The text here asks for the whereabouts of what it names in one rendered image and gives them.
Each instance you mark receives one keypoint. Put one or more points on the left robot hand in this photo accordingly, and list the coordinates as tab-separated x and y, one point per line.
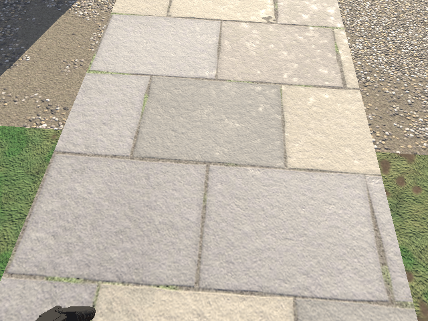
72	313

